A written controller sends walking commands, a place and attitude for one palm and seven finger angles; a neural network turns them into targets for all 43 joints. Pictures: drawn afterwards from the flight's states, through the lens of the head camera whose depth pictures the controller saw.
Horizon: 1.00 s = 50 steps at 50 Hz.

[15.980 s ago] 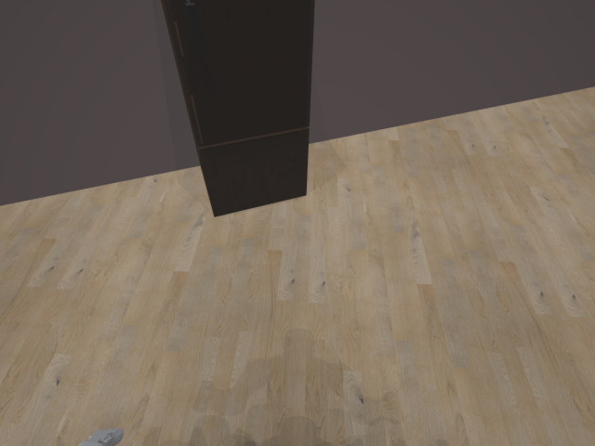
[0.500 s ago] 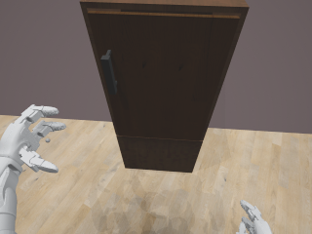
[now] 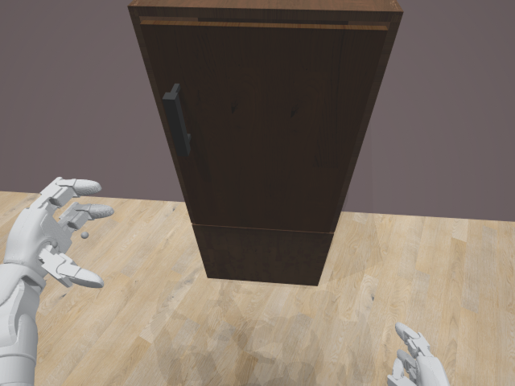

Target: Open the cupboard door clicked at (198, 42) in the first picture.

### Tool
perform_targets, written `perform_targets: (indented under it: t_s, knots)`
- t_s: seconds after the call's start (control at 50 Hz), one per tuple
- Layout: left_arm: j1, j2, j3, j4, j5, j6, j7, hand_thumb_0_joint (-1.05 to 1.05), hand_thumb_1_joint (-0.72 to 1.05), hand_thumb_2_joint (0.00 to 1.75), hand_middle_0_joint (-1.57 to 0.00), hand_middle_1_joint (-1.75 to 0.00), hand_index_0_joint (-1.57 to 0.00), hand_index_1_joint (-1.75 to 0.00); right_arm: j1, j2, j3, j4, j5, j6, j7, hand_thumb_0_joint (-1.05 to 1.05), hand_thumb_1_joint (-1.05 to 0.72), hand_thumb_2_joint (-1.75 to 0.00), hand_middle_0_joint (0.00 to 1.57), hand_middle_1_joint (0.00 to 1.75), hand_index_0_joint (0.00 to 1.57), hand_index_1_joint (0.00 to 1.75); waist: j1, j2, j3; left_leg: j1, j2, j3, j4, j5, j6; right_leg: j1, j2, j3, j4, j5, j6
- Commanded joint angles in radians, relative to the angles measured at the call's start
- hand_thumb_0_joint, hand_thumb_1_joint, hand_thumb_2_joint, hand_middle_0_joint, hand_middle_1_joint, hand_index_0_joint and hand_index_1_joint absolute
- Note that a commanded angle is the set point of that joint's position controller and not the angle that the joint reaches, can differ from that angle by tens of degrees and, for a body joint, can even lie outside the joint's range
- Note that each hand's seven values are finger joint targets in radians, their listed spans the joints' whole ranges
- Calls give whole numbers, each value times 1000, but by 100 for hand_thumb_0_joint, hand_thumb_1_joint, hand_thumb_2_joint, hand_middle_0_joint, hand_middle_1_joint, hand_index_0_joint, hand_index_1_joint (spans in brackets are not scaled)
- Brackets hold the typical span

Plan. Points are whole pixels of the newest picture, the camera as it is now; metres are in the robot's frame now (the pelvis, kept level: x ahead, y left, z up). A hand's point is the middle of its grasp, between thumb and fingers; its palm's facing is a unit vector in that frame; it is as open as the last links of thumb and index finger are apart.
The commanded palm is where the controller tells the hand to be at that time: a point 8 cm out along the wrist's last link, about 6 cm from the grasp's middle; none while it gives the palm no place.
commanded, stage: move the hooked fingers beside the handle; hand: left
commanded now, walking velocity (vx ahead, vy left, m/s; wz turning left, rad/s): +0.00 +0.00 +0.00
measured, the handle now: (180, 120) +0.59 +0.21 +0.09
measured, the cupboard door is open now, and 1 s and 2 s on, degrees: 0 0 0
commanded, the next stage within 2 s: none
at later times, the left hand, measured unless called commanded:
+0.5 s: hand (110, 193) +0.37 +0.27 +0.10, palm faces +0.00 -1.00 +0.01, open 14.0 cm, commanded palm +0.35 +0.32 +0.10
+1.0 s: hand (129, 163) +0.45 +0.27 +0.10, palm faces +0.01 -1.00 +0.00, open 14.0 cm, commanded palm +0.43 +0.31 +0.10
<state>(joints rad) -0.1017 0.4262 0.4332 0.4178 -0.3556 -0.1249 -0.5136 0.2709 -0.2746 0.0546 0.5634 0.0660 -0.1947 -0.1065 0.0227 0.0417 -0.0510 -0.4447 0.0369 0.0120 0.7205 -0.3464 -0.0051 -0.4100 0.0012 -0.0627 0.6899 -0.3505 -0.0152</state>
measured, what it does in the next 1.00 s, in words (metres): stands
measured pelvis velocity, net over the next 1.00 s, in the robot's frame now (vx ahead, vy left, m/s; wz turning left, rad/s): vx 0.00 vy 0.02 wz -0.03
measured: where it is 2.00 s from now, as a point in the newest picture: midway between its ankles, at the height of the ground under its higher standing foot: outside the picture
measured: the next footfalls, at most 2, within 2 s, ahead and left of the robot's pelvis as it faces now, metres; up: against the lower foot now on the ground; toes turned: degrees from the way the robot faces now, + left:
none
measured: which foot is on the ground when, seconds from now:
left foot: down 0.00-1.00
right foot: down 0.00-1.00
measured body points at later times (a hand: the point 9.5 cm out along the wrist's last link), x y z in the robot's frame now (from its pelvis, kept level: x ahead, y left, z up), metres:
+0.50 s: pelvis +0.00 +0.01 +0.00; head +0.04 +0.01 +0.44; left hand +0.37 +0.33 +0.10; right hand +0.10 -0.25 -0.10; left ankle +0.01 +0.12 -0.72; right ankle +0.00 -0.11 -0.72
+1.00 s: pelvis +0.00 +0.02 -0.01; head +0.08 +0.03 +0.43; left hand +0.44 +0.32 +0.10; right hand +0.07 -0.25 -0.12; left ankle +0.01 +0.12 -0.72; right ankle +0.00 -0.11 -0.72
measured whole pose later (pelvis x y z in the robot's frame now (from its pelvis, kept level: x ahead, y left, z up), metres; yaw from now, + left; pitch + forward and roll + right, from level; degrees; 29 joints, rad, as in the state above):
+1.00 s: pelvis +0.00 +0.02 -0.01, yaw -2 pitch +12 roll -2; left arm -0.71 0.56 0.45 1.03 -0.19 -0.28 -0.43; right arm 0.36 -0.28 0.05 0.60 0.04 -0.04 -0.07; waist -0.08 0.01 -0.06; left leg -0.65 0.04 0.03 0.82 -0.38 0.02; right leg -0.61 0.00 -0.04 0.76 -0.36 0.00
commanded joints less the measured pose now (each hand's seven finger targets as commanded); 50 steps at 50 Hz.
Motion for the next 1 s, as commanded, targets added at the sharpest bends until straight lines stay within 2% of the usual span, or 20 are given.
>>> perform_targets:
  t_s: [0.0, 0.04, 0.14, 0.2, 0.24, 0.28, 0.34, 0.4, 0.42, 0.46, 0.54, 0.56, 0.62, 0.68, 0.7, 0.78, 0.8, 0.88, 0.94, 0.98]
  knots:
    - [-376, 267, 54, -194, -21, -78, 10, 0, -50, 30, -30, -120, -30, -120, -47, -138, -59, -128, -3, -51, -15, 0, -90, -90, 20, 30, 20, 30, -35, -17, -178, 93, -42, -16, -83, 163, 33, 35, 15, 54, -111, 195, 6]
    - [-458, 279, 44, -162, -2, -88, 18, 0, -50, 30, -30, -120, -30, -120, -46, -138, -56, -116, -2, -50, -21, 0, -90, -90, 20, 30, 20, 30, -48, 23, -178, 93, -42, -20, -86, 130, 31, 10, 12, 55, -114, 152, 5]
    - [-586, 318, 42, -42, 28, -101, 32, 0, -50, 30, -30, -120, -30, -120, -28, -144, -52, -88, -1, -40, -30, 0, -90, -90, 20, 30, 20, 30, -58, 25, -202, 79, -41, -27, -84, 89, 31, 1, 8, 62, -115, 95, 3]
    - [-580, 365, 80, 13, 35, -108, 29, 0, -50, 30, -30, -120, -30, -120, -15, -149, -54, -86, -6, -30, -23, 0, -90, -90, 20, 30, 20, 30, -32, 38, -271, 78, -41, -28, -74, 147, 30, 50, 10, 62, -90, 161, -4]
    - [-546, 350, 75, 28, 39, -109, 25, 0, -50, 30, -30, -120, -30, -120, -11, -146, -57, -98, -7, -23, -15, 0, -90, -90, 20, 30, 20, 30, -20, 56, -307, 88, -43, -24, -75, 188, 28, 68, 9, 52, -73, 222, -6]
    - [-551, 334, 60, 53, 39, -103, 23, 0, -50, 30, -30, -120, -30, -120, -3, -147, -59, -101, -6, -14, -8, 0, -90, -90, 20, 30, 20, 30, -24, 60, -297, 84, -41, -19, -71, 204, 27, 52, 12, 47, -68, 250, -5]
    - [-594, 349, 67, 126, 38, -93, 19, 0, -50, 30, -30, -120, -30, -120, 23, -159, -64, -98, -4, 3, -3, 0, -90, -90, 20, 30, 20, 30, -41, -7, -246, 47, -36, -20, -71, 193, 29, 23, 18, 40, -66, 249, -3]
    - [-627, 348, 63, 134, 41, -104, 24, 0, -50, 30, -30, -120, -30, -120, 42, -164, -69, -106, -7, 17, 3, 0, -90, -90, 20, 30, 20, 30, -40, -19, -270, 48, -37, -21, -64, 216, 31, 25, 22, 38, -54, 264, -6]
    - [-658, 383, 84, 128, 49, -113, 28, 0, -50, 30, -30, -120, -30, -120, 49, -167, -72, -102, -9, 22, 3, 0, -90, -90, 20, 30, 20, 30, -43, -1, -289, 48, -35, -19, -60, 220, 31, 27, 21, 44, -52, 271, -4]
    - [-699, 385, 79, 146, 59, -131, 32, 0, -50, 30, -30, -120, -30, -120, 62, -168, -73, -94, -9, 33, 4, 0, -90, -90, 20, 30, 20, 30, -53, 10, -284, 46, -35, -18, -57, 212, 31, 8, 22, 44, -49, 260, -3]
    - [-796, 343, 27, 121, 72, -170, 40, 0, -50, 30, -30, -120, -30, -120, 84, -164, -77, -80, -14, 41, 7, 0, -90, -90, 20, 30, 20, 30, -75, 93, -341, 135, -29, -35, -43, 265, 26, -47, 31, 32, -36, 267, -11]
    - [-808, 368, 46, 134, 75, -175, 44, 0, -50, 30, -30, -120, -30, -120, 94, -169, -79, -68, -15, 45, 6, 0, -90, -90, 20, 30, 20, 30, -74, 89, -346, 138, -25, -42, -42, 271, 23, -54, 32, 29, -33, 263, -12]
    - [-857, 328, 1, 173, 80, -172, 44, 0, -50, 30, -30, -120, -30, -120, 102, -169, -79, -59, -13, 55, 7, 0, -90, -90, 20, 30, 20, 30, -90, 72, -350, 139, -22, -47, -39, 275, 23, -73, 33, 23, -30, 261, -11]
    - [-825, 339, 16, 222, 92, -156, 56, 0, -50, 30, -30, -120, -30, -120, 114, -173, -81, -59, -15, 68, 14, 0, -90, -90, 20, 30, 20, 30, -73, 77, -355, 138, -21, -52, -41, 304, 19, -74, 29, 18, -24, 272, -13]
    - [-825, 342, 21, 249, 91, -149, 61, 0, -50, 30, -30, -120, -30, -120, 119, -174, -78, -62, -18, 74, 16, 0, -90, -90, 20, 30, 20, 30, -72, 48, -347, 117, -23, -50, -36, 312, 22, -62, 32, 17, -20, 284, -15]
    - [-900, 406, 53, 358, 121, -146, 83, 0, -50, 30, -30, -120, -30, -120, 134, -178, -76, -55, -19, 102, 19, 0, -90, -90, 20, 30, 20, 30, -88, 12, -293, 32, -23, -36, -32, 244, 28, -77, 28, 26, -22, 260, -6]
    - [-947, 421, 59, 350, 123, -162, 89, 0, -50, 30, -30, -120, -30, -120, 138, -180, -75, -53, -22, 106, 18, 0, -90, -90, 20, 30, 20, 30, -89, 4, -312, 31, -24, -40, -26, 259, 28, -64, 30, 25, -11, 270, -9]
    - [-992, 451, 71, 354, 145, -220, 89, 0, -50, 30, -30, -120, -30, -120, 156, -179, -79, -51, -28, 118, 27, 0, -90, -90, 20, 30, 20, 30, -89, 84, -413, 91, -19, -38, 2, 319, 22, -76, 33, 35, 9, 304, -8]
    - [-1055, 440, 52, 407, 144, -240, 71, 0, -50, 30, -30, -120, -30, -120, 174, -181, -80, -31, -29, 131, 27, 0, -90, -90, 20, 30, 20, 30, -118, 57, -411, 81, -15, -40, 19, 324, 26, -94, 39, 35, 13, 314, -4]
    - [-1076, 425, 21, 453, 150, -230, 54, 0, -50, 30, -30, -120, -30, -120, 175, -183, -78, -26, -26, 142, 24, 0, -90, -90, 20, 30, 20, 30, -132, 77, -375, 57, -16, -38, 19, 285, 28, -126, 37, 34, 9, 285, -4]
